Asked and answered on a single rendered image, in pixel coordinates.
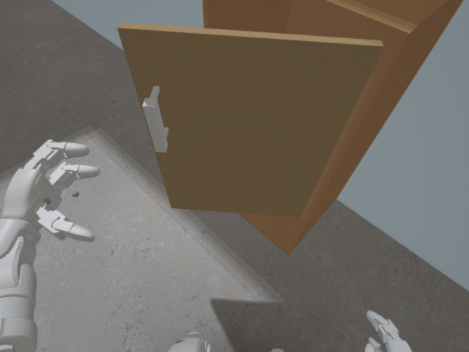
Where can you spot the robot left forearm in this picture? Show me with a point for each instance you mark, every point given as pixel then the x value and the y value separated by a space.
pixel 18 285

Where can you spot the left robot shin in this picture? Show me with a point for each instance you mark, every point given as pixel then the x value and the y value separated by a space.
pixel 194 335

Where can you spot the handle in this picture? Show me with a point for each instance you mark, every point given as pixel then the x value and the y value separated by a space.
pixel 155 122

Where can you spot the cupboard door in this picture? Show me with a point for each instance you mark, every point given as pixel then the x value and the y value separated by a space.
pixel 253 117

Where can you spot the right robot hand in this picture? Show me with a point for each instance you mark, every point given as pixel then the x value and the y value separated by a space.
pixel 388 333

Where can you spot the left robot thigh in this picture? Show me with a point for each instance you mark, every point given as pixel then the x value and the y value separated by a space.
pixel 191 344

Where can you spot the left robot hand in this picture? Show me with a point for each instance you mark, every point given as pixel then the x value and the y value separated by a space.
pixel 29 187

